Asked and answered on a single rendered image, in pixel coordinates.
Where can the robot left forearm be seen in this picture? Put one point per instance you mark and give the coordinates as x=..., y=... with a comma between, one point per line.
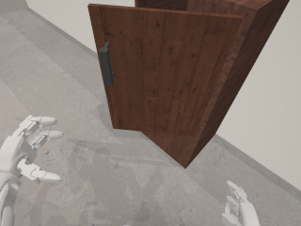
x=9, y=185

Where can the handle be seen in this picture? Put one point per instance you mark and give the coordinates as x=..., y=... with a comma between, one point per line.
x=106, y=65

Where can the cupboard door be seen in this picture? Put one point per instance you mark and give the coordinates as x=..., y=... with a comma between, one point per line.
x=166, y=64

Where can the robot right hand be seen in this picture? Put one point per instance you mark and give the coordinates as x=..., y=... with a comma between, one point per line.
x=243, y=210

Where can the robot left hand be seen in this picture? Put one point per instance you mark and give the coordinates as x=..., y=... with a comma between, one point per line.
x=16, y=148

